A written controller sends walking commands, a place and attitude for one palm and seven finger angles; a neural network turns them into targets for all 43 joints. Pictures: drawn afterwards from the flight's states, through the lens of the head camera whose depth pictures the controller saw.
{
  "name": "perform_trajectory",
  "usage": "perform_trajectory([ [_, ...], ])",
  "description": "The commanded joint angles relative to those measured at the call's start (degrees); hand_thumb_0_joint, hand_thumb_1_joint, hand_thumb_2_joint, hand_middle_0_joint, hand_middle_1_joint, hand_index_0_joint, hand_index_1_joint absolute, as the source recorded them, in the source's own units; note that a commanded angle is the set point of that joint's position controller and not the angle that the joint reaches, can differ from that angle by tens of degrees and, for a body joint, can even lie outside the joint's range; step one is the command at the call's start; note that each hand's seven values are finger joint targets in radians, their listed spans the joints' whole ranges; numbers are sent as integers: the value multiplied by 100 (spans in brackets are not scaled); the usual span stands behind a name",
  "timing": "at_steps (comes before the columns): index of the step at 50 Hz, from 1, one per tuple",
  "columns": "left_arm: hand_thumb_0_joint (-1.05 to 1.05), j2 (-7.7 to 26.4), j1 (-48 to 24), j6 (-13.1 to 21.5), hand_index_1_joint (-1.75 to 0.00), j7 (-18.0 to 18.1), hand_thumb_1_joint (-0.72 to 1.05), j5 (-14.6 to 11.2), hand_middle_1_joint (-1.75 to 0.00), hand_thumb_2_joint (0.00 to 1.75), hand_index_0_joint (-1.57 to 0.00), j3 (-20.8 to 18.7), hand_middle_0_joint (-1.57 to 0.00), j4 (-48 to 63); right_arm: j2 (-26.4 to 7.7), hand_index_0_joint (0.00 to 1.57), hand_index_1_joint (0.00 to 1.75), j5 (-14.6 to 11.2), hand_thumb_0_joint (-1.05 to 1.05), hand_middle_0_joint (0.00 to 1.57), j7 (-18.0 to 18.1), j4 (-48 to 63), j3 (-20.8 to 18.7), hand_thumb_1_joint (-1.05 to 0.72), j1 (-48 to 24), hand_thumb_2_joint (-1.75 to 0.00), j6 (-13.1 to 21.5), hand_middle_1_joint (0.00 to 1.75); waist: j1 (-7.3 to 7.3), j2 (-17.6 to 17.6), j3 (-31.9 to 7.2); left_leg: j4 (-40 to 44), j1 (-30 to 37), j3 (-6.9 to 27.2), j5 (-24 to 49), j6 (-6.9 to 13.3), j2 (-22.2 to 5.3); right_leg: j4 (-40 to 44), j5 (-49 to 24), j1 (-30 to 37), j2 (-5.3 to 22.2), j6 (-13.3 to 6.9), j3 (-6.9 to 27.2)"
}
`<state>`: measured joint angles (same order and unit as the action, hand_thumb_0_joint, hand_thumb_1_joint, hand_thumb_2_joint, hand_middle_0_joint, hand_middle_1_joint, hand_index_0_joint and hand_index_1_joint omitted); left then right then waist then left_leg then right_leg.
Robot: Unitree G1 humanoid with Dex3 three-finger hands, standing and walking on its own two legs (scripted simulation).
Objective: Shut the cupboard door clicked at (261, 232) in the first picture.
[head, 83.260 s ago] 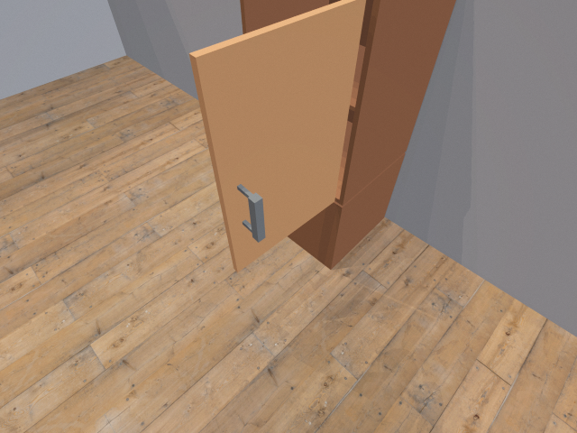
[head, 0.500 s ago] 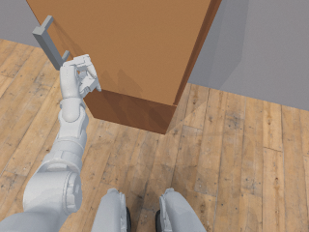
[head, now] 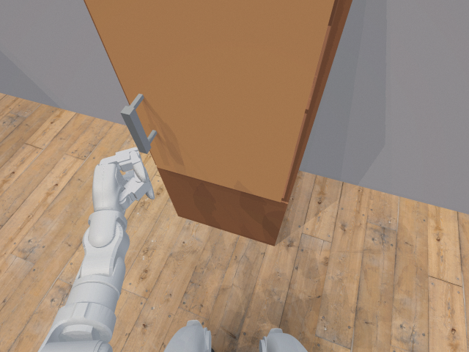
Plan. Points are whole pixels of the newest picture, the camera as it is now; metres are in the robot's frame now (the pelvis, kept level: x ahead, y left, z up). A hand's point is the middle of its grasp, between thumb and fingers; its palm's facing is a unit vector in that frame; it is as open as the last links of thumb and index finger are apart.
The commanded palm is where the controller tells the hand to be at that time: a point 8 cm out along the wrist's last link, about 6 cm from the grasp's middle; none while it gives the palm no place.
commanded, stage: draw the hand back to the body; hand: left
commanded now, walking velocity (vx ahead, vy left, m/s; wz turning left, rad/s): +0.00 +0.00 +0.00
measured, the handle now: (141, 124) +0.60 +0.22 -0.03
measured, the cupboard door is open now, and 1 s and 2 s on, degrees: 0 0 0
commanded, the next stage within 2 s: step back with the hand held close in 1.26 s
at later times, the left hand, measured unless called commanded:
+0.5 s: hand (43, 212) +0.29 +0.23 +0.15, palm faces +0.24 -0.94 -0.26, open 3.5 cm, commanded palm +0.24 +0.27 +0.17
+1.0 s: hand out of the picture +0.20 +0.30 +0.24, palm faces +0.50 -0.76 -0.42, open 6.9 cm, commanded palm +0.16 +0.33 +0.25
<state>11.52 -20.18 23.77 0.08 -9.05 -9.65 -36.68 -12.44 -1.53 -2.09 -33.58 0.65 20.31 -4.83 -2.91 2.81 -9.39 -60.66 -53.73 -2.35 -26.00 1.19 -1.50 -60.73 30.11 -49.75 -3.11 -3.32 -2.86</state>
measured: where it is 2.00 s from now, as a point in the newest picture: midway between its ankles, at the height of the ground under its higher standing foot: outside the picture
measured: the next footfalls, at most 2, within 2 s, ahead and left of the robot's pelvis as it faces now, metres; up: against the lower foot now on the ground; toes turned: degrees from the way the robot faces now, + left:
none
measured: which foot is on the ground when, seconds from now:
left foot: down 0.00-1.00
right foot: down 0.00-1.00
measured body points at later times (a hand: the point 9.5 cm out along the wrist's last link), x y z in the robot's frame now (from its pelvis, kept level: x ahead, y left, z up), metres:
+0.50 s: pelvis +0.01 +0.02 +0.07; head +0.01 +0.01 +0.52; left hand +0.27 +0.28 +0.17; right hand +0.21 -0.20 -0.01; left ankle +0.03 +0.11 -0.66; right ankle -0.01 -0.08 -0.66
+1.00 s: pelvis +0.03 +0.02 +0.08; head +0.00 -0.01 +0.53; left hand +0.17 +0.34 +0.27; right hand +0.22 -0.19 -0.01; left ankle +0.03 +0.11 -0.66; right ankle -0.01 -0.08 -0.66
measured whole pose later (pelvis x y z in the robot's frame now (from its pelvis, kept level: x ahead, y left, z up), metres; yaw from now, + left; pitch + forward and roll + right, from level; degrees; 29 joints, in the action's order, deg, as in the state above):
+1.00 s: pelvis +0.03 +0.02 +0.08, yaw +2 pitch -2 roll +0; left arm 21.0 27.7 3.8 6.1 -5.4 -20.9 21.8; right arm -13.7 -1.6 2.7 -35.0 1.6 11.7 2.8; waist 4.2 5.0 -1.8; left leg -25.6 -9.6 -1.9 -13.7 2.7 1.9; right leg -23.2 16.5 -4.4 -1.1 -1.2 -2.2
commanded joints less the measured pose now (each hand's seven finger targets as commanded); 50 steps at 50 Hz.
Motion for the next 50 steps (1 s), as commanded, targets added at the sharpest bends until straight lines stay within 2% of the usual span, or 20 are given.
perform_trajectory([
  [1, 0, 535, -1828, 641, -150, -294, 90, -79, -150, 90, -130, 310, -130, 1615, -856, 20, 30, -28, 0, 20, 239, 511, -347, -90, -27, -90, 448, 30, -342, -485, -1528, 655, 1565, 263, 1056, 149, 169, 1363, -2177, 1343, 141, 379, 498],
  [2, 0, 497, -1641, 624, -150, -383, 90, -47, -150, 90, -130, 441, -130, 1623, -877, 20, 30, -45, 0, 20, 246, 531, -340, -90, -47, -90, 479, 30, -331, -194, -1383, 736, 1743, 264, 1018, 152, 180, 1436, -1991, 1227, 139, 347, 482],
  [4, 0, 562, -971, 416, -150, -556, 90, -68, -150, 90, -130, 408, -130, 1350, -894, 20, 30, -75, 0, 20, 231, 583, -315, -90, -161, -90, 489, 30, -161, -50, -1140, 992, 1951, 283, 928, 118, 176, 1620, -1695, 1231, 142, 300, 421],
  [7, 0, 1044, -267, 8, -141, -681, 90, -255, -141, 90, -122, -54, -122, 1697, -932, 20, 30, -144, 0, 20, 252, 845, -275, -90, -405, -90, 469, 30, 167, 223, -1216, 1311, 2168, 241, 1003, 107, 207, 1823, -1603, 1686, 168, 259, 443],
  [9, 0, 1245, -37, -120, -135, -656, 90, -402, -135, 90, -116, -328, -116, 2315, -859, 20, 30, -170, 0, 20, 281, 1032, -231, -90, -640, -90, 494, 30, 315, 71, -1322, 1495, 2313, 225, 1197, 108, 198, 1875, -1833, 2093, 184, 261, 424],
  [10, 0, 1576, 159, -351, -132, -249, 90, 227, -132, 90, -113, -38, -113, 2898, -684, 20, 30, -197, 0, 20, 409, 1170, -258, -90, -904, -90, 242, 30, 376, -28, -1570, 1827, 2725, 189, 1270, 65, 189, 2195, -1921, 2530, 362, 251, 723],
  [12, 0, 1489, 393, -695, -126, 112, 90, 205, -126, 90, -108, -62, -108, 3576, -643, 20, 30, -210, 0, 20, 585, 1394, -210, -90, -1082, -90, 162, 30, 312, -242, -1179, 2072, 2834, 204, 1232, 106, 164, 2470, -1781, 2675, 346, 284, 649],
  [13, 0, 1512, 484, -819, -123, 240, 90, 281, -123, 90, -105, -28, -105, 3792, -654, 20, 30, -207, 0, 20, 644, 1377, -186, -90, -1206, -90, 161, 30, 305, 18, -951, 2213, 2996, 187, 1171, 107, 130, 2574, -1650, 2628, 338, 261, 606],
  [15, 0, 1507, 470, -1028, -117, 451, 90, 360, -117, 90, -100, 15, -100, 3998, -669, 20, 30, -200, 0, 20, 733, 1343, -145, -90, -1292, -90, 185, 30, 250, -24, -547, 2477, 3286, 273, 1129, 118, 81, 2786, -1544, 2580, 287, 218, 473],
  [17, 0, 1497, 477, -1180, -111, 558, 90, 409, -111, 90, -94, 69, -94, 4241, -694, 20, 30, -194, 0, 20, 805, 1318, -125, -90, -1370, -90, 266, 30, 212, -86, -403, 2705, 3642, 331, 1207, 136, 68, 2998, -1590, 2705, 247, 201, 406],
  [18, 0, 1318, 631, -1249, -108, 591, 90, 441, -108, 90, -92, 204, -92, 4296, -670, 20, 30, -186, 0, 20, 817, 1281, -105, -90, -1374, -90, 322, 30, 198, -6, -396, 2818, 3894, 350, 1295, 125, 49, 3035, -1693, 2765, 249, 191, 351],
  [22, 0, 1068, 1544, -1542, -96, 581, 90, 458, -96, 90, -81, 351, -81, 4489, -689, 20, 30, -168, 0, 20, 796, 1207, -44, -90, -1407, -90, 482, 30, 278, 91, -114, 3218, 4453, 448, 1638, 81, 10, 3341, -2014, 3103, 232, 162, 221],
  [24, 0, 1109, 1930, -1638, -90, 576, 90, 449, -90, 90, -75, 235, -75, 4743, -678, 20, 30, -151, 0, 20, 758, 1187, -5, -90, -1448, -90, 539, 30, 329, 64, 30, 3393, 4580, 478, 1834, 44, -13, 3459, -2189, 3321, 248, 160, 177],
  [26, 0, 1268, 2261, -1703, -84, 576, 90, 450, -84, 90, -69, 2, -69, 5041, -681, 20, 30, -120, 0, 20, 727, 1182, 12, -90, -1504, -90, 579, 30, 391, -183, 84, 3533, 4680, 484, 2075, 35, -28, 3568, -2392, 3558, 251, 162, 132],
  [29, 0, 1577, 2671, -1753, -75, 581, 90, 424, -75, 90, -61, -438, -61, 5622, -652, 20, 30, -84, 0, 20, 690, 1160, 30, -90, -1557, -90, 643, 30, 478, -129, 23, 3634, 4846, 432, 2585, 16, -41, 3699, -2782, 3898, 283, 169, 135],
  [32, 0, 1890, 2931, -1768, -66, 620, 90, 439, -66, 90, -53, -866, -53, 6214, -634, 20, 30, -41, 0, 20, 662, 1092, 45, -90, -1605, -90, 746, 30, 541, 221, 37, 3705, 4943, 450, 2910, -31, -68, 3813, -2881, 4074, 279, 157, 137],
  [35, 0, 1846, 3180, -1770, -57, 659, 90, 458, -57, 90, -45, -988, -45, 6787, -564, 20, 30, -20, 0, 20, 617, 1053, 57, -90, -1610, -90, 876, 30, 545, 579, 15, 3734, 5099, 468, 3216, -93, -79, 3858, -2945, 4152, 292, 160, 119],
  [44, 0, 2122, 4312, -1723, -30, 693, 90, 380, -30, 90, -20, -1829, -20, 7198, -629, 20, 30, 11, 0, 20, 532, 882, -71, -90, -1637, -90, 1085, 30, 646, 142, 313, 3817, 4911, 397, 2905, -61, -64, 3991, -2854, 4244, 306, 199, 102],
  [47, 0, 1662, 4433, -1793, -30, 637, 90, 387, -30, 90, -20, -1466, -20, 6604, -681, 20, 30, 13, 0, 20, 537, 806, -113, -90, -1600, -90, 1082, 30, 555, -239, 758, 3866, 4779, 356, 2547, -2, -49, 4110, -2650, 3991, 310, 229, 96],
  [50, 0, 1719, 3998, -1769, -30, 655, 90, 423, -30, 90, -20, -1410, -20, 6601, -718, 20, 30, 3, 0, 20, 582, 802, -137, -90, -1625, -90, 1051, 30, 520, -220, 849, 3918, 4762, 349, 2051, 45, -18, 4162, -2193, 3869, 342, 248, 142],
])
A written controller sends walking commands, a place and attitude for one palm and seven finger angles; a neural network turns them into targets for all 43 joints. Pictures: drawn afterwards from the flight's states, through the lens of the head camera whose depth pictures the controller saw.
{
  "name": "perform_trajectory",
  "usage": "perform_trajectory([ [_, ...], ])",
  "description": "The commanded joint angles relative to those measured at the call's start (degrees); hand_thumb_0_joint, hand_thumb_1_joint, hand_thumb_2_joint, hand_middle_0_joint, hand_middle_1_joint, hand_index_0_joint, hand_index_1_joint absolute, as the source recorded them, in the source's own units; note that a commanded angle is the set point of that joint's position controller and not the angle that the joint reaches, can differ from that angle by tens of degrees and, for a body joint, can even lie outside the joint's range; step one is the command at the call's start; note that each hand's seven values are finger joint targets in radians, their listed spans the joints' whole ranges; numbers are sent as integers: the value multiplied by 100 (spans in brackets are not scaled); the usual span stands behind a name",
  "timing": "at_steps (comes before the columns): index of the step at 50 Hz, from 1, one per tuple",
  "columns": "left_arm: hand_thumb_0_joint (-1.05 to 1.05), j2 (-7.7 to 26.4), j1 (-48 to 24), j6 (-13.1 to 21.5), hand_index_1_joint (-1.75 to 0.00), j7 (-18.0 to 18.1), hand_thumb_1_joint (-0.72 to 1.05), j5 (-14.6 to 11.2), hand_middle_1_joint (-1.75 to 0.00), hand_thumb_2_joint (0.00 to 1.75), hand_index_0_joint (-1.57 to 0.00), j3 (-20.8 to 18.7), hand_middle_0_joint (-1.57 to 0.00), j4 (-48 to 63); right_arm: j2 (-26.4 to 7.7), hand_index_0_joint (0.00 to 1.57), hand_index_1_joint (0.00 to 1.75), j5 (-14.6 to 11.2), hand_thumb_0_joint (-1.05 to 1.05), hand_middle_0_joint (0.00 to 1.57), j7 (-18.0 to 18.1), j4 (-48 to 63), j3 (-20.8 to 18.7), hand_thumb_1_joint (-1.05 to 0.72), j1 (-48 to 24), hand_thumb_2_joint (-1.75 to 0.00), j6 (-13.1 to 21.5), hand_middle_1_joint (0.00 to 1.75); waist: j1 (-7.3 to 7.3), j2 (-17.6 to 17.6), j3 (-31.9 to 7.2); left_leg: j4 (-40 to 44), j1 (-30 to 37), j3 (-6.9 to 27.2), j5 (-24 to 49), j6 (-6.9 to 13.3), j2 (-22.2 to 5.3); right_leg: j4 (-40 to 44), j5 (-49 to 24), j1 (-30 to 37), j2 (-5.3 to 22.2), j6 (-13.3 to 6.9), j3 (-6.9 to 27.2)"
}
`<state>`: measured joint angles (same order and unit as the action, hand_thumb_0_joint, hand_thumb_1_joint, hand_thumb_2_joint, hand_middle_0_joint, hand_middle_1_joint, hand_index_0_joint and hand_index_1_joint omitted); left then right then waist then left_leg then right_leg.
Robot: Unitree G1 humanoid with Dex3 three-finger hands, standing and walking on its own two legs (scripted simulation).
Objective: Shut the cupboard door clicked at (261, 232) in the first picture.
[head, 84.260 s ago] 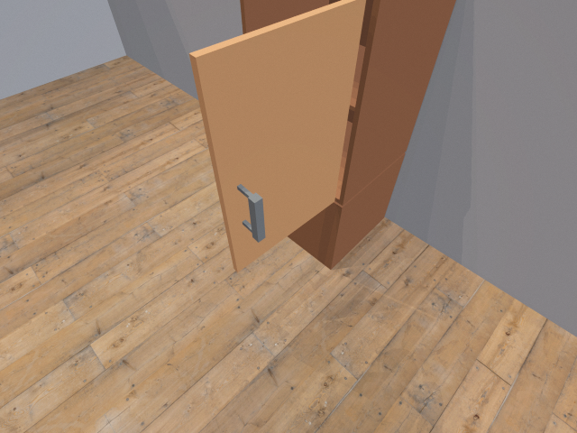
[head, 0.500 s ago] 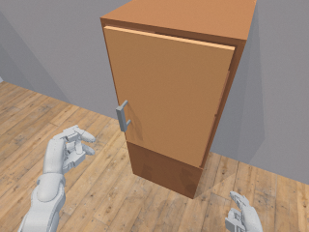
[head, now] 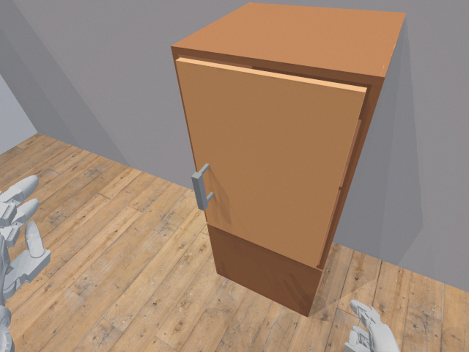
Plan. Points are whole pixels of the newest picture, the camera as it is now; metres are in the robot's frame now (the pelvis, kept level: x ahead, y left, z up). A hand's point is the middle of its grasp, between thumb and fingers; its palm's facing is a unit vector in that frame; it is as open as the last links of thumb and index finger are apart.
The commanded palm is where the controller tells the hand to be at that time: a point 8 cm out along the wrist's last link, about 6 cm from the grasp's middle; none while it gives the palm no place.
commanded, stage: draw the hand back to the body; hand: left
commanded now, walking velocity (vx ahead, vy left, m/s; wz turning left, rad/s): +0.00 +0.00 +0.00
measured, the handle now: (204, 187) +0.58 +0.18 -0.11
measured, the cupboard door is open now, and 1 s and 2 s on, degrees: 0 0 0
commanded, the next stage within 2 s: step back with the hand held close in 0.26 s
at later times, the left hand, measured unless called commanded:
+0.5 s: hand (68, 256) +0.19 +0.25 +0.15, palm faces +0.43 -0.79 -0.44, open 7.4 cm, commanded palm +0.13 +0.28 +0.17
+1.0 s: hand (30, 283) +0.15 +0.28 +0.15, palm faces +0.37 -0.80 -0.48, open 7.4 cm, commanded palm +0.09 +0.31 +0.17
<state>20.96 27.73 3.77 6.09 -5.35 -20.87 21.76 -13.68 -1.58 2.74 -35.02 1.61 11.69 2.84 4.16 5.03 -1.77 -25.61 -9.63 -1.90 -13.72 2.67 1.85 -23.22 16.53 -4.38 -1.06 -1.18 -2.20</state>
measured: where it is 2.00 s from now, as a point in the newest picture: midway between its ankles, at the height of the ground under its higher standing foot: outside the picture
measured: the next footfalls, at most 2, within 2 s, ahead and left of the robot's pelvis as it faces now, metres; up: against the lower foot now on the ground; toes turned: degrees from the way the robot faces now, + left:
right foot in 1.76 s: -0.35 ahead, -0.10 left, +0.00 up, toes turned -1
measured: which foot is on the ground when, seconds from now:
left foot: down 0.00-1.00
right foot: down 0.00-1.00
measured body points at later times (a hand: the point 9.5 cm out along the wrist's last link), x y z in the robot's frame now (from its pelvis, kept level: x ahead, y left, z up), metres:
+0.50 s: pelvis -0.01 -0.02 +0.00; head -0.02 -0.05 +0.45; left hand +0.16 +0.29 +0.18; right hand +0.17 -0.25 -0.09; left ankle +0.00 +0.09 -0.74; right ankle -0.04 -0.10 -0.74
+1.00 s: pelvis -0.06 +0.02 -0.01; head -0.06 +0.02 +0.44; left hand +0.12 +0.32 +0.18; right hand +0.11 -0.23 -0.08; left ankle +0.00 +0.09 -0.74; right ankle -0.04 -0.10 -0.74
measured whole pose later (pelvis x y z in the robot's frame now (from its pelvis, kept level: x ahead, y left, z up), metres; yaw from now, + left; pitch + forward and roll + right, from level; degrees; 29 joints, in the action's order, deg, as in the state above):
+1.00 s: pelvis -0.06 +0.02 -0.01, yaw -2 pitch +1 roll -1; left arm 24.8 32.5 8.9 7.5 -4.1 -22.8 24.8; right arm -13.8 -1.6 5.1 -31.2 0.3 11.3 -1.8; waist -0.3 2.0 -2.3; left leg -30.1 -20.7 -3.9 -10.8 4.4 1.2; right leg -29.0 13.5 -16.5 -1.2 0.2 -0.7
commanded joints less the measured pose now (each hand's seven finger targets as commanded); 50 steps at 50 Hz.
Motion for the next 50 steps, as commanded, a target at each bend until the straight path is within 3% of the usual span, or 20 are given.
perform_trajectory([
  [1, 0, 873, -851, 266, -30, 71, 90, 61, -30, 90, -20, -365, -20, 813, -592, 20, 30, 14, 0, 20, 117, 944, -239, -90, -773, -90, 308, 30, -158, -376, -13, 418, 376, 300, 766, -83, -334, 412, -793, -620, 148, 30, 97],
  [4, 0, 1079, -963, 348, -30, 115, 90, 72, -30, 90, -20, -484, -20, 1107, -548, 20, 30, 33, 0, 20, 169, 942, -222, -90, -843, -90, 388, 30, -79, -243, -380, 369, 464, 265, 827, -36, -270, 399, -863, -393, 181, 25, 149],
  [5, 0, 1100, -949, 379, -30, 125, 90, 82, -30, 90, -20, -483, -20, 1279, -522, 20, 30, 32, 0, 20, 180, 946, -220, -90, -873, -90, 429, 30, -67, -18, -482, 328, 539, 235, 891, -32, -257, 395, -948, -366, 191, 17, 183],
  [7, 0, 1306, -892, 410, -30, 167, 90, 83, -30, 90, -20, -651, -20, 1432, -522, 20, 30, 52, 0, 20, 198, 903, -206, -90, -892, -90, 510, 30, -32, 97, -486, 292, 510, 229, 926, -43, -242, 464, -1008, -324, 189, 8, 208],
  [10, 0, 1161, -727, 444, -30, 171, 90, 81, -30, 90, -20, -579, -20, 1384, -454, 20, 30, 43, 0, 20, 185, 866, -175, -90, -902, -90, 564, 30, -49, 202, -204, 272, 428, 191, 1026, -70, -232, 458, -1128, -397, 202, -6, 202],
  [17, 0, 917, -377, 387, -30, 41, 90, -9, -30, 90, -20, -540, -20, 702, -493, 20, 30, 17, 0, 20, 154, 830, -231, -90, -852, -90, 491, 30, -67, -276, 265, 327, 337, 147, 996, -54, -303, 584, -1101, -603, 164, 45, 227],
  [19, 0, 908, -509, 404, -30, 24, 90, -20, -30, 90, -20, -491, -20, 735, -497, 20, 30, 5, 0, 20, 146, 863, -240, -90, -863, -90, 447, 30, -84, -403, 199, 338, 346, 138, 881, -41, -301, 580, -932, -588, 191, 67, 255],
  [20, 0, 1506, -1032, 630, -30, 78, 90, 75, -30, 90, -20, -1021, -20, 1032, -697, 20, 30, -29, 0, 20, 133, 980, -337, -90, -726, -90, 337, 30, -279, -351, 260, -109, 25, 294, 405, 68, -404, 925, -869, -1116, 595, 100, 930],
  [21, 0, 1209, -668, 687, -30, 73, 90, 74, -30, 90, -20, -772, -20, 671, -630, 20, 30, 14, 0, 20, 141, 859, -326, -90, -748, -90, 273, 30, -330, -524, 193, -315, 28, 329, 264, 61, -362, 1033, -758, -1249, 800, 48, 1065],
  [23, 0, 1192, -577, 783, -30, 87, 90, 123, -30, 90, -20, -679, -20, 805, -586, 20, 30, 33, 0, 20, 134, 856, -331, -90, -784, -90, 201, 30, -329, -678, 57, -485, -58, 302, 313, 26, -333, 951, -1136, -1229, 997, 15, 1114],
  [26, 0, 1191, -339, 852, -30, 133, 90, 119, -30, 90, -20, -684, -20, 1000, -622, 20, 30, 26, 0, 20, 150, 915, -378, -90, -731, -90, 110, 30, -340, -408, -406, -343, -25, 309, 765, 1, -413, 508, -1709, -937, 983, -8, 922],
  [30, 0, 1442, -178, 860, -30, 208, 90, 99, -30, 90, -20, -919, -20, 1510, -691, 20, 30, 29, 0, 20, 260, 1078, -406, -90, -742, -90, -20, 30, -339, 19, -964, -118, 238, 417, 2371, 17, -622, -185, -2705, -540, 598, 109, 528],
  [32, 0, 1636, -53, 809, -30, 239, 90, 85, -30, 90, -20, -1115, -20, 1597, -717, 20, 30, 40, 0, 20, 290, 1144, -409, -90, -761, -90, -99, 30, -325, 71, -1118, -168, 282, 446, 2939, 11, -679, -382, -2996, -490, 502, 114, 486],
  [34, 0, 1515, 144, 754, -30, 250, 90, 68, -30, 90, -20, -1070, -20, 1496, -695, 20, 30, 18, 0, 20, 287, 1198, -421, -90, -665, -90, -200, 30, -358, -199, -1135, -198, 81, 464, 3049, -21, -725, -496, -3125, -342, 495, 88, 488],
  [37, 0, 1538, 421, 693, -30, 263, 90, 33, -30, 90, -20, -1186, -20, 1286, -729, 20, 30, 16, 0, 20, 286, 1233, -472, -90, -651, -90, -300, 30, -359, -319, -1120, -174, -123, 445, 2756, -46, -755, -488, -3052, -381, 528, 70, 573],
  [39, 0, 1419, 483, 690, -30, 257, 90, 30, -30, 90, -20, -1061, -20, 1242, -713, 20, 30, -12, 0, 20, 268, 1268, -458, -90, -621, -90, -338, 30, -395, -447, -982, -102, -355, 509, 2446, -63, -780, -493, -2700, -452, 538, 44, 612],
  [43, 0, 1387, 501, 735, -30, 269, 90, 41, -30, 90, -20, -996, -20, 1273, -732, 20, 30, -5, 0, 20, 273, 1279, -424, -90, -662, -90, -308, 30, -391, -211, -735, 219, -851, 688, 1458, -2, -863, -452, -1670, -553, 434, 72, 595],
  [46, 0, 1401, 333, 821, -30, 293, 90, 104, -30, 90, -20, -999, -20, 1411, -774, 20, 30, 13, 0, 20, 297, 1297, -408, -90, -654, -90, -234, 30, -393, -62, -479, 625, -1548, 895, 118, 118, -958, -520, -906, -372, 260, 129, 548],
  [47, 0, 1556, 218, 857, -30, 311, 90, 134, -30, 90, -20, -1142, -20, 1476, -815, 20, 30, 43, 0, 20, 323, 1296, -409, -90, -717, -90, -206, 30, -374, 64, -404, 803, -1871, 985, -502, 181, -1002, -567, -723, -216, 204, 151, 566],
  [50, 0, 1408, 75, 982, -30, 335, 90, 235, -30, 90, -20, -1091, -20, 1546, -793, 20, 30, 54, 0, 20, 335, 1299, -390, -90, -627, -90, -99, 30, -403, 185, -262, 1112, -2736, 1158, -1899, 305, -1065, -819, -405, 242, 119, 174, 536],
])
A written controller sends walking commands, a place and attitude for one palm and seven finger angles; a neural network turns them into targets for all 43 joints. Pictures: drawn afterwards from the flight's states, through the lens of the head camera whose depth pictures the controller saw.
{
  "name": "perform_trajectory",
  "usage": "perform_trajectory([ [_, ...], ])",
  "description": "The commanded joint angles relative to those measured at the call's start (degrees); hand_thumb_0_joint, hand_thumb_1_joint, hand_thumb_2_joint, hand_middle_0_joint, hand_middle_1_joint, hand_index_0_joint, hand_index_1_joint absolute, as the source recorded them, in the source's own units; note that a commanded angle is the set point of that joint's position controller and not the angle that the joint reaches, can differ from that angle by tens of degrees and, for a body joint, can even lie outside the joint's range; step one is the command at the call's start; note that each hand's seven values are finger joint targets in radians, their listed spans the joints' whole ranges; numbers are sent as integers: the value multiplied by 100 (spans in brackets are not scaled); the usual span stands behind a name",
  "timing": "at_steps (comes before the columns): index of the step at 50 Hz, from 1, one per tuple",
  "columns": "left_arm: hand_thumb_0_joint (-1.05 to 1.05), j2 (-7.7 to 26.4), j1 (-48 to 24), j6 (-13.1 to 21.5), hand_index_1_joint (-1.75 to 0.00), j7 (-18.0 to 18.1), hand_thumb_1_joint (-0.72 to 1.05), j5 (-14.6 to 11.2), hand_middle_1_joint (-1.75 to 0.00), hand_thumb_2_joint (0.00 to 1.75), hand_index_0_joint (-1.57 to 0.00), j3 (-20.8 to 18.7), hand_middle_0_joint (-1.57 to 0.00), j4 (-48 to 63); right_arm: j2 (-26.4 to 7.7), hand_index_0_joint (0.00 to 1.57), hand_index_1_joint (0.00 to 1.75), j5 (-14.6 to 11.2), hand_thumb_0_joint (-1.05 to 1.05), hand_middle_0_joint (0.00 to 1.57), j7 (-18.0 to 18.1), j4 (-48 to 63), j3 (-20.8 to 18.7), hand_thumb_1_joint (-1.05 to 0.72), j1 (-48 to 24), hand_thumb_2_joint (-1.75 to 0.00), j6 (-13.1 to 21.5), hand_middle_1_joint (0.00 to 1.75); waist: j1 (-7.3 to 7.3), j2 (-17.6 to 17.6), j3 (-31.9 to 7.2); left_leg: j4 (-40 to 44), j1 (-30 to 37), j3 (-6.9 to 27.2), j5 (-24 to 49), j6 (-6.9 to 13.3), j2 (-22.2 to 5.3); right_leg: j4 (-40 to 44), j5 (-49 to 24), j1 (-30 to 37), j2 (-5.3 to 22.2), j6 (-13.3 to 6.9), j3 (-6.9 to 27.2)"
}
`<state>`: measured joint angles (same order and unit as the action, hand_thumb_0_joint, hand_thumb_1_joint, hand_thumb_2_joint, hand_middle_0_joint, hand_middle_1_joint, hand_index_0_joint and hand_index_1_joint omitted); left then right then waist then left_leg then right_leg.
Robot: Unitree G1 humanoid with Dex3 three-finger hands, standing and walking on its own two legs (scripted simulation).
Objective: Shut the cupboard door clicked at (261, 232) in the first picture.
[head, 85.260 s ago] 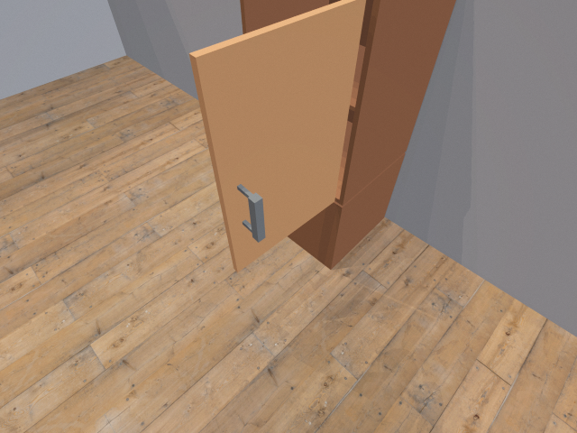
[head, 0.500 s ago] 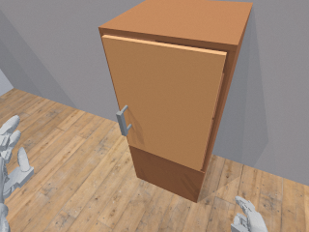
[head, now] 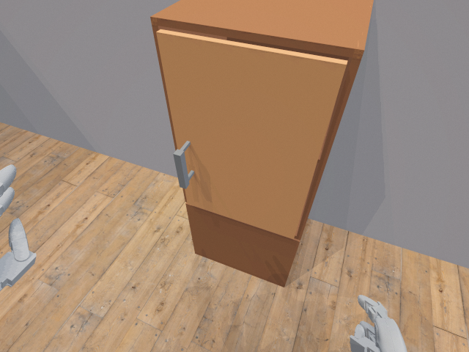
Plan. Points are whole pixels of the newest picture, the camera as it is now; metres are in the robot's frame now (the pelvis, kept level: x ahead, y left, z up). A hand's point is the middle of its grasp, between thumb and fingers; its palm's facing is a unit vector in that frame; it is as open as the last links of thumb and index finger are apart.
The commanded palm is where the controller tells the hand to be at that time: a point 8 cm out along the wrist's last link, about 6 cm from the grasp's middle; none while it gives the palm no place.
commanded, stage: step back with the hand held close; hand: left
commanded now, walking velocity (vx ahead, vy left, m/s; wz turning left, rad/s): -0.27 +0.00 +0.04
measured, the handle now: (185, 165) +0.63 +0.18 -0.10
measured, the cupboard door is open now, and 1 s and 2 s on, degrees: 0 0 0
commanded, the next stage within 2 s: stop stepping back and stand still in 0.70 s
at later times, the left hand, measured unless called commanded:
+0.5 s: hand out of the picture +0.09 +0.29 +0.17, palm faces +0.52 -0.75 -0.42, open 7.4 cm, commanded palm +0.02 +0.32 +0.18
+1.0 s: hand out of the picture -0.02 +0.23 +0.19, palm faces +0.39 -0.78 -0.49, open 7.4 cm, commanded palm -0.05 +0.28 +0.18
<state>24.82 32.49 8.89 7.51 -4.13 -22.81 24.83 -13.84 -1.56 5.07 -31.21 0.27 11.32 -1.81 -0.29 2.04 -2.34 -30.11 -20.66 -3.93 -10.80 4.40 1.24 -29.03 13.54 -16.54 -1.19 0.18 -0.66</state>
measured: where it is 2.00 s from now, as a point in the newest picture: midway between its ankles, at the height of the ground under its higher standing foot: outside the picture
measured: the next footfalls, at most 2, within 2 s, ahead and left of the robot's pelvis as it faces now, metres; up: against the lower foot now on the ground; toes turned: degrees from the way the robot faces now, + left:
right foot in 0.76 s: -0.29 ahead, -0.13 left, +0.00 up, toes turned +1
left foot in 1.08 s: -0.06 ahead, +0.10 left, +0.00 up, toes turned +3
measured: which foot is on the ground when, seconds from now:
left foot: down 0.00-0.94, up 0.96-1.00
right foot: down 0.00-0.46, up 0.48-0.74, down 0.76-1.00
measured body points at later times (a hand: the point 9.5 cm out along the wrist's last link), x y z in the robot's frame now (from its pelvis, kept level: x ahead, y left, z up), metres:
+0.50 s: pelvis -0.09 +0.00 -0.02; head -0.08 +0.03 +0.43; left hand +0.06 +0.32 +0.19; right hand +0.10 -0.23 -0.09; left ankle +0.02 +0.09 -0.73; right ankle +0.00 -0.12 -0.73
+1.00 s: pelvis -0.19 -0.02 -0.02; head -0.25 +0.00 +0.42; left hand -0.05 +0.27 +0.22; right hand -0.06 -0.28 -0.09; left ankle -0.01 +0.09 -0.72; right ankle -0.33 -0.13 -0.73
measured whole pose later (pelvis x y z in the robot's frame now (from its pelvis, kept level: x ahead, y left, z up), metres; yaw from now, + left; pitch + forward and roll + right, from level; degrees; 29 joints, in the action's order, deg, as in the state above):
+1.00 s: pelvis -0.19 -0.02 -0.02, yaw -1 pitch -3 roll -3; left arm 31.4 36.9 14.9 6.2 -4.5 -28.5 33.3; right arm -12.3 -0.6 4.3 -36.6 0.0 17.4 3.8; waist -2.2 -0.2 -6.2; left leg -39.2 -32.5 -1.5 -9.6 -0.9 -4.1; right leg -31.9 30.9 1.3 -4.3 -2.0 0.4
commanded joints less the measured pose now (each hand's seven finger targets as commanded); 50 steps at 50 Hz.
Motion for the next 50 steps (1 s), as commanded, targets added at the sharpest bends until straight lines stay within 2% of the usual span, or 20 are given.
perform_trajectory([
  [1, 0, 1002, -495, 510, -30, 198, 90, 148, -30, 90, -20, -883, -20, 1329, -802, 20, 30, 59, 0, 20, 100, 913, -262, -90, -577, -90, 414, 30, 36, 570, -176, 1647, -1814, 1439, -2487, 159, -1039, -334, -31, 1561, 71, 47, 348],
  [6, 0, 948, -750, 651, -30, 202, 90, 275, -30, 90, -20, -919, -20, 1536, -846, 20, 30, 130, 0, 20, 83, 828, -301, -90, -475, -90, 632, 30, 35, 937, -208, 1862, -2444, 1653, -3199, 254, -1231, -944, -2, 1962, -144, 65, 241],
  [10, 0, 964, -502, 720, -30, 188, 90, 267, -30, 90, -20, -1016, -20, 1369, -814, 20, 30, 129, 0, 20, 24, 780, -338, -90, -415, -90, 695, 30, 18, 554, -172, 1376, -2524, 1453, -3130, 213, -1106, -779, 110, 1748, -65, -50, 593],
  [12, 0, 1101, -465, 745, -30, 190, 90, 262, -30, 90, -20, -1136, -20, 1340, -818, 20, 30, 161, 0, 20, -28, 751, -391, -90, -365, -90, 690, 30, 1, 37, -96, 608, -2117, 1130, -2870, 60, -766, -60, 658, 935, 289, -249, 1293],
  [15, 0, 924, -647, 749, -30, 277, 90, 169, -30, 90, -20, -749, -20, 1314, -582, 20, 30, 162, 0, 20, -154, 528, -375, -90, -189, -90, 659, 30, -100, -1001, -27, -1229, -346, 610, -1508, -404, -229, 1354, 1438, -1185, 1492, -808, 2415],
  [17, 0, 1082, -873, 738, -30, 370, 90, 177, -30, 90, -20, -796, -20, 1386, -560, 20, 30, 194, 0, 20, -169, 434, -392, -90, -236, -90, 639, 30, -133, -1110, -198, -1566, 126, 521, -1166, -446, -170, 1468, 930, -1388, 1677, -868, 2282],
  [19, 0, 1117, -893, 744, -30, 385, 90, 185, -30, 90, -20, -762, -20, 1446, -511, 20, 30, 140, 0, 20, -132, 448, -321, -90, -246, -90, 629, 30, -149, -976, -198, -721, 262, 656, -935, -338, -297, 1000, 634, -1318, 1313, -550, 1576],
  [21, 0, 1130, -956, 810, -30, 379, 90, 181, -30, 90, -20, -797, -20, 1651, -647, 20, 30, 127, 0, 20, -17, 490, -308, -90, -380, -90, 693, 30, -104, 190, 17, 616, -229, 1237, -1190, -100, -717, 160, 874, -1082, 386, -133, 857],
  [22, 0, 1192, -991, 856, -30, 389, 90, 221, -30, 90, -20, -959, -20, 1671, -742, 20, 30, 154, 0, 20, 60, 509, -335, -90, -525, -90, 757, 30, -44, 940, 49, 1286, -1199, 1725, -1548, 97, -1219, -695, 412, -160, -23, 33, 493],
  [24, 0, 1181, -769, 939, -30, 310, 90, 280, -30, 90, -20, -1203, -20, 1640, -674, 20, 30, 182, 0, 20, 31, 522, -364, -90, -552, -90, 869, 30, 61, 1455, -448, 2209, -2474, 2239, -3160, 429, -2030, -2419, 549, 1330, -403, 117, 233],
  [27, 0, 1237, -680, 940, -30, 202, 90, 254, -30, 90, -20, -1400, -20, 1644, -704, 20, 30, 221, 0, 20, -66, 520, -490, -90, -516, -90, 955, 30, 51, 1024, -559, 2087, -2546, 2083, -3079, 487, -2153, -3113, 865, 1384, -502, 121, 265],
  [33, 0, 812, -475, 953, -30, 136, 90, -47, -30, 90, -20, -825, -20, 1960, -515, 20, 30, 254, 0, 20, -172, 165, -341, -90, -368, -90, 1284, 30, 39, 1102, -923, 1841, 663, 1346, -869, -148, -1644, -389, 1789, -44, -387, -8, -152],
  [35, 0, 899, -701, 1038, -30, 122, 90, -48, -30, 90, -20, -828, -20, 1983, -553, 20, 30, 272, 0, 20, -192, -6, -330, -90, -324, -90, 1317, 30, 69, 1100, -1215, 1471, 1403, 1196, 555, -360, -1640, 694, 1217, -32, -338, -41, -95],
  [38, 0, 1127, -926, 1116, -30, 79, 90, 32, -30, 90, -20, -938, -20, 2091, -465, 20, 30, 261, 0, 20, -199, -99, -347, -90, -356, -90, 1263, 30, 68, 586, -1716, 185, 2378, 365, 2975, -495, -1242, 1172, -703, -208, 118, -111, 244],
  [41, 0, 1443, -846, 1133, -30, 80, 90, -18, -30, 90, -20, -1289, -20, 2214, -355, 20, 30, 142, 0, 20, -116, 155, -383, -90, -419, -90, 1203, 30, 27, 213, -2184, -191, 2777, -126, 3149, -375, -849, 588, -2497, -177, 292, 238, 98],
  [42, 0, 1684, -607, 1057, -30, 64, 90, -95, -30, 90, -20, -1490, -20, 2291, -375, 20, 30, 36, 0, 20, -129, 317, -387, -90, -485, -90, 1171, 30, 50, -530, -2154, -397, 2627, -75, 2526, -337, -692, 513, -2904, -117, 411, 434, 145],
  [44, 0, 1638, 258, 881, -30, 28, 90, -173, -30, 90, -20, -1668, -20, 1869, -315, 20, 30, -24, 0, 20, -96, 592, -242, -90, -653, -90, 997, 30, -17, -500, -1336, -380, 1905, 80, 1087, -306, -560, 541, -1734, -360, 644, 250, 232],
  [47, 0, 1742, 141, 669, -30, 87, 90, -184, -30, 90, -20, -1734, -20, 1459, -429, 20, 30, 109, 0, 20, -1, 482, -222, -90, -681, -90, 776, 30, -121, -1, 339, -1347, 1118, 234, -367, -634, -397, 1769, 2650, -1933, 1165, -681, 987],
  [48, 0, 1503, -187, 647, -30, 123, 90, -96, -30, 90, -20, -1369, -20, 1292, -413, 20, 30, 147, 0, 20, 44, 377, -219, -90, -599, -90, 728, 30, -196, -262, 1009, -2045, 701, 445, -538, -679, -435, 2085, 3252, -2444, 1522, -952, 1429],
  [50, 0, 1343, -1069, 643, -30, 193, 90, 53, -30, 90, -20, -1042, -20, 795, -532, 20, 30, 142, 0, 20, 65, 238, -216, -90, -475, -90, 750, 30, -208, -938, 1915, -2897, -222, 694, -667, -614, -595, 2366, 3261, -2686, 1839, -1090, 1703],
])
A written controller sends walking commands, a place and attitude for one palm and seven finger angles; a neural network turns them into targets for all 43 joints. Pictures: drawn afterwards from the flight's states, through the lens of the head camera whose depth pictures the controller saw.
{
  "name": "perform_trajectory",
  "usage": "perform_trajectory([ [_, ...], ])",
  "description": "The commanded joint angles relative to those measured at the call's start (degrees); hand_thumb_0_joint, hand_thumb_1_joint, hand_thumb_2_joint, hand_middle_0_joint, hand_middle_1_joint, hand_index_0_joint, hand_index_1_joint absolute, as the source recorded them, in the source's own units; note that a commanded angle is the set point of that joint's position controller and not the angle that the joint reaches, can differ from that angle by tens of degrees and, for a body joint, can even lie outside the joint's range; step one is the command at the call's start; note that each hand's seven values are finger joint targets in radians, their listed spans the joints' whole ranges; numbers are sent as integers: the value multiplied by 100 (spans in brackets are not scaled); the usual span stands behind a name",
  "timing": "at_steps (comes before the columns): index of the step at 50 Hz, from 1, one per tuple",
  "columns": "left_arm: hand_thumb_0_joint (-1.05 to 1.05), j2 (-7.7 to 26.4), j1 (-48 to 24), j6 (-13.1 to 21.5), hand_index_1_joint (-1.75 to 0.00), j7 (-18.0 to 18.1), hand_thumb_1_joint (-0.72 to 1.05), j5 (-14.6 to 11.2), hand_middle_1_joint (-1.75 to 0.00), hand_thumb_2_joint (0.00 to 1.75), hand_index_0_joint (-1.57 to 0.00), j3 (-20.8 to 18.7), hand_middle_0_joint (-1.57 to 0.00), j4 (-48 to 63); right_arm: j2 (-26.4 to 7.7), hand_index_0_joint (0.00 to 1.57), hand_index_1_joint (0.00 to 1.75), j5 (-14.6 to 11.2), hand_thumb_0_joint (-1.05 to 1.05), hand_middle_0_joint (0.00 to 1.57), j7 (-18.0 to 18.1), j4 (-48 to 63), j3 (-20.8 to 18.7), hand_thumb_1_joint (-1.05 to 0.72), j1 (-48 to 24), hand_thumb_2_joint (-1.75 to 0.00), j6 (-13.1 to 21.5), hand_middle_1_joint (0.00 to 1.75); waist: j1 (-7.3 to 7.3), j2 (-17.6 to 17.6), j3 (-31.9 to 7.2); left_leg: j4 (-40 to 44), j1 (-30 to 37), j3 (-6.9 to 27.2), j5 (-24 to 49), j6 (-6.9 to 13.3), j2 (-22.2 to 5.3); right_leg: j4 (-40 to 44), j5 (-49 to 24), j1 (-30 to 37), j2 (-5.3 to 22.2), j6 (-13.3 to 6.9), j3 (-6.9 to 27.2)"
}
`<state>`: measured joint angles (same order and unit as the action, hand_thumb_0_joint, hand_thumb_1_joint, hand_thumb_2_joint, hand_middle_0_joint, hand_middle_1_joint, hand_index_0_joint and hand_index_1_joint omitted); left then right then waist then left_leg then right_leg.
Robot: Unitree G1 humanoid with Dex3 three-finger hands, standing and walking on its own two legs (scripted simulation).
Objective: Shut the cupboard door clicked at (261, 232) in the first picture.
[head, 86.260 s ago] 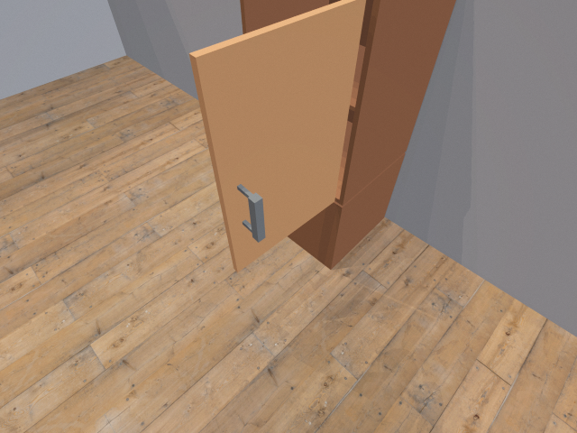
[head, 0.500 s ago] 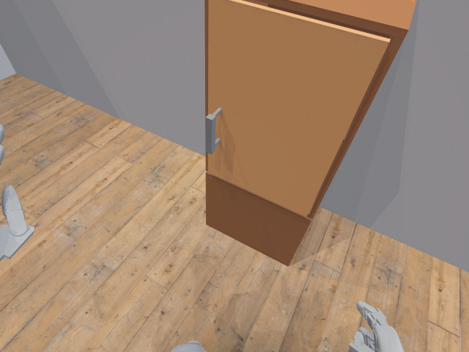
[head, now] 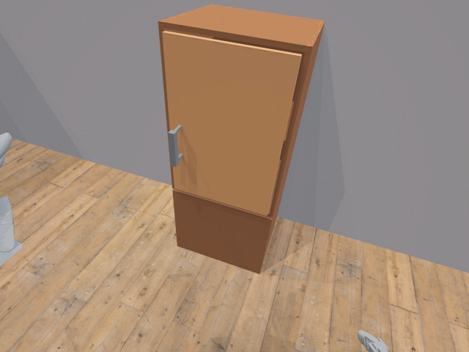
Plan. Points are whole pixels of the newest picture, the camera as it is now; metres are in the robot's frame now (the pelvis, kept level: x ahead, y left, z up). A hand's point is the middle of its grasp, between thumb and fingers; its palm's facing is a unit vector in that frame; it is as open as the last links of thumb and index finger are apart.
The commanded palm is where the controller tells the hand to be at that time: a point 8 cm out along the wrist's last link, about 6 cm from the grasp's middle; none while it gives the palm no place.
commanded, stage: stop stepping back and stand still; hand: left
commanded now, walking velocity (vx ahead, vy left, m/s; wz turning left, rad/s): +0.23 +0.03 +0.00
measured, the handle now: (176, 145) +0.82 +0.21 -0.08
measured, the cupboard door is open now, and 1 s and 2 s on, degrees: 0 0 0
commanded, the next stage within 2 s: let the arm hang, fingers relaxed in 1.34 s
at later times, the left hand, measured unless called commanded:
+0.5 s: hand out of the picture +0.16 +0.29 +0.23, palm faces +0.41 -0.73 -0.55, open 7.4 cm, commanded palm +0.13 +0.32 +0.21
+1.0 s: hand out of the picture +0.21 +0.32 +0.21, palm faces +0.37 -0.77 -0.52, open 7.4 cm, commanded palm +0.15 +0.35 +0.21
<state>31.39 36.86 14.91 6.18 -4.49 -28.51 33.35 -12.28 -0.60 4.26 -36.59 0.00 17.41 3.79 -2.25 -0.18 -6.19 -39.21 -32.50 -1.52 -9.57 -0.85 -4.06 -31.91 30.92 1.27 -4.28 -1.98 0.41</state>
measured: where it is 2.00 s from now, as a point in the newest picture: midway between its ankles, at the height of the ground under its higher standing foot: outside the picture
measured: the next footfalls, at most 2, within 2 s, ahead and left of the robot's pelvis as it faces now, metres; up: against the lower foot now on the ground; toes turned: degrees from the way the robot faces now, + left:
left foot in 0.08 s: +0.13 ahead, +0.13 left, +0.00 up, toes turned +3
right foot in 0.40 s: -0.04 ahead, -0.05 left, +0.00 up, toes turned -7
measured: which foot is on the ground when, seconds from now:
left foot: up 0.00-0.06, down 0.08-0.44, up 0.46-0.62, down 0.64-1.00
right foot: down 0.00-0.18, up 0.20-0.38, down 0.40-1.00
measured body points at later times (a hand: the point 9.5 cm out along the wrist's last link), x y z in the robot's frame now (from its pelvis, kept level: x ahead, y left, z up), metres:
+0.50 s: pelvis -0.02 +0.03 +0.02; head -0.05 +0.02 +0.47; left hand +0.13 +0.33 +0.26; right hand +0.12 -0.20 -0.07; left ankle +0.07 +0.14 -0.69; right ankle -0.08 -0.04 -0.71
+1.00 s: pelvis -0.01 +0.06 +0.02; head -0.01 +0.06 +0.47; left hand +0.18 +0.36 +0.23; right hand +0.13 -0.18 -0.06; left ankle +0.04 +0.19 -0.71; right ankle -0.08 -0.04 -0.71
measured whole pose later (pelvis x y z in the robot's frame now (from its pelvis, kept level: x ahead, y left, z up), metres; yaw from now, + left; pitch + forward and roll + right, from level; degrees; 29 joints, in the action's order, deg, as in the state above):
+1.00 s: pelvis -0.01 +0.06 +0.02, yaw -4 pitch +1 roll -1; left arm 28.1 33.9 11.4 9.1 -4.7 -27.7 27.5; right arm -11.2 -1.5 3.5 -34.5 0.4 12.7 4.1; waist -1.3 1.0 -0.8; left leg -31.2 -19.7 -3.4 -12.1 -0.9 -4.0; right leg -27.8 20.2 -8.3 -0.7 -0.6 -3.2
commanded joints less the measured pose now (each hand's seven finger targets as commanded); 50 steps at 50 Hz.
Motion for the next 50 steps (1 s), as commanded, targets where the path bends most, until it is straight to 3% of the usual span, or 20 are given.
perform_trajectory([
  [1, 0, 550, -1968, 61, -30, 314, 90, 123, -30, 90, -20, -242, -20, -434, -712, 20, 30, 12, 0, 20, 164, 795, -125, -90, -1073, -90, 276, 30, -36, -876, 2558, -1660, 654, 398, -866, 0, -168, 2459, 793, -4029, 1964, -735, 1237],
  [3, 0, 345, -2836, 30, -30, 306, 90, 197, -30, 90, -20, 193, -20, -1192, -782, 20, 30, -38, 0, 20, 210, 759, -103, -90, -1066, -90, 427, 30, -104, -785, 2915, -347, 977, 236, -749, 110, -165, 1722, -410, -3559, 1607, -427, 620],
  [5, 0, 156, -3021, -52, -30, 302, 90, 239, -30, 90, -20, 466, -20, -1472, -949, 20, 30, -61, 0, 20, 229, 644, -202, -90, -826, -90, 500, 30, -106, 97, 2422, 662, 1668, 366, -31, 260, 116, 315, -2298, -3037, 1021, -95, 108],
  [6, 0, 168, -2962, -41, -30, 303, 90, 238, -30, 90, -20, 428, -20, -1163, -1034, 20, 30, -40, 0, 20, 242, 663, -260, -90, -752, -90, 540, 30, -8, 828, 1914, 1159, 1874, 880, 667, 442, -98, -448, -2854, -2605, 661, 123, -71],
  [7, 0, 301, -2688, 13, -30, 324, 90, 258, -30, 90, -20, 244, -20, -678, -1015, 20, 30, 6, 0, 20, 190, 694, -283, -90, -715, -90, 591, 30, 93, 1586, 1234, 1528, 2316, 1885, 1547, 741, -687, -1231, -2356, -2587, 351, 229, -158],
  [8, 0, 387, -2703, 182, -30, 286, 90, 176, -30, 90, -20, 208, -20, 427, -785, 20, 30, 57, 0, 20, 78, 810, -242, -90, -710, -90, 701, 30, 98, 1877, 406, 2016, 2609, 2610, 1487, 688, -953, -1735, -671, -2331, 189, 160, 43],
  [9, 0, 469, -2474, 295, -30, 278, 90, 118, -30, 90, -20, 64, -20, 1086, -759, 20, 30, 97, 0, 20, 12, 841, -284, -90, -754, -90, 802, 30, 120, 1378, -76, 2328, 2586, 2817, 497, 659, -1116, -1975, -155, -2022, 188, 150, 267],
  [10, 0, 506, -2033, 326, -30, 273, 90, 96, -30, 90, -20, -91, -20, 1520, -764, 20, 30, 115, 0, 20, -65, 846, -328, -90, -837, -90, 840, 30, 206, 763, -494, 2552, 2388, 2566, -825, 635, -1137, -1877, -20, -1686, 229, 167, 298],
  [11, 0, 572, -1468, 307, -30, 287, 90, 58, -30, 90, -20, -303, -20, 1998, -733, 20, 30, 110, 0, 20, -126, 952, -355, -90, -844, -90, 858, 30, 268, 676, -685, 2744, 2228, 2130, -1652, 551, -1006, -1570, -97, -1462, 209, 134, 98],
  [15, 0, 793, 492, 223, -30, 345, 90, -48, -30, 90, -20, -945, -20, 2299, -570, 20, 30, 200, 0, 20, -200, 1066, -235, -90, -881, -90, 785, 30, 274, 2303, -859, 3012, 1689, 833, -2065, -54, -555, -431, -299, -805, -33, 87, -638],
  [16, 0, 770, 618, 178, -30, 359, 90, -67, -30, 90, -20, -976, -20, 2081, -555, 20, 30, 213, 0, 20, -176, 1051, -210, -90, -835, -90, 693, 30, 227, 2371, -714, 2898, 1412, 627, -2146, -96, -467, 29, -389, -574, -49, 61, -752],
  [19, 0, 576, 512, -93, -30, 374, 90, -96, -30, 90, -20, -920, -20, 923, -496, 20, 30, 182, 0, 20, -42, 980, -196, -90, -707, -90, 351, 30, 57, 1295, -168, 1998, 851, 105, -1990, -109, -175, 1093, -615, -419, 350, -145, -444],
  [22, 0, 477, -489, -324, -30, 444, 90, -52, -30, 90, -20, -723, -20, -26, -595, 20, 30, 94, 0, 20, 15, 863, -202, -90, -756, -90, 106, 30, 85, -619, 516, -573, 805, 218, -1128, -51, 96, 2398, 482, -2130, 2133, -859, 2178],
  [25, 0, -23, -886, -441, -30, 408, 90, 37, -30, 90, -20, -3, -20, -1077, -649, 20, 30, -16, 0, 20, -16, 769, -123, -90, -707, -90, 125, 30, 53, -1155, 942, -661, 165, 332, -853, 60, 18, 1706, -1486, -1484, 1918, -749, 1362],
  [28, 0, -188, -2332, -433, -30, 395, 90, 189, -30, 90, -20, 646, -20, -1250, -689, 20, 30, -2, 0, 20, 92, 581, -123, -90, -943, -90, 278, 30, 91, -808, 1120, 343, 1070, 42, -531, 192, 99, 1197, -2609, -1730, 1525, -274, 584],
  [31, 0, -177, -2953, -340, -30, 407, 90, 267, -30, 90, -20, 933, -20, -283, -737, 20, 30, -9, 0, 20, 143, 676, -180, -90, -1053, -90, 446, 30, 187, -496, 988, 847, 1845, 144, 216, 363, 23, 942, -2808, -1863, 1225, 136, 331],
  [33, 0, 303, -2921, -158, -30, 449, 90, 278, -30, 90, -20, 502, -20, 759, -746, 20, 30, 0, 0, 20, 158, 802, -220, -90, -1144, -90, 519, 30, 226, -30, 868, 934, 2062, 208, 527, 382, -84, 899, -2796, -1798, 1145, 251, 322],
  [37, 0, 1018, -1298, 22, -30, 494, 90, 218, -30, 90, -20, -698, -20, 1862, -614, 20, 30, 23, 0, 20, 71, 985, -179, -90, -928, -90, 536, 30, 309, 1356, -30, 1174, 2257, 424, 1971, 355, -193, 234, -2724, -1151, 688, 203, -176],
  [42, 0, 428, -44, 3, -30, 467, 90, 20, -30, 90, -20, -752, -20, 781, -537, 20, 30, -49, 0, 20, -4, 1034, -240, -90, -714, -90, 393, 30, 178, 874, -377, 963, 2006, 217, 2029, 136, -206, 490, -3374, -603, 744, 100, -71],
  [50, 0, 34, -287, -320, -30, 335, 90, -5, -30, 90, -20, -43, -20, -64, -677, 20, 30, -81, 0, 20, 23, 985, -216, -90, -737, -90, 242, 30, 134, 58, -109, 1190, 2052, 303, 1554, 189, -331, 688, -3011, -1111, 701, 257, -168],
])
